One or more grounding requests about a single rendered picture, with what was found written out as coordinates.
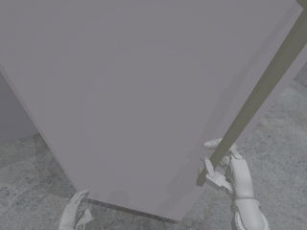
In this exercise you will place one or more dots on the fridge door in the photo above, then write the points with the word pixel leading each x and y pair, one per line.
pixel 128 91

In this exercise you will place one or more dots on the handle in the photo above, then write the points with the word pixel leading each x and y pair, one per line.
pixel 290 48

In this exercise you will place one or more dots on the left robot hand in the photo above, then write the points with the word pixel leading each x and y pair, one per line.
pixel 72 213

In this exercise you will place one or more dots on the right robot hand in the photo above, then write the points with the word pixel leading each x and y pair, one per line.
pixel 237 171

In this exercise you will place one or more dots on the robot right forearm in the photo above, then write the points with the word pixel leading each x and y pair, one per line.
pixel 247 215

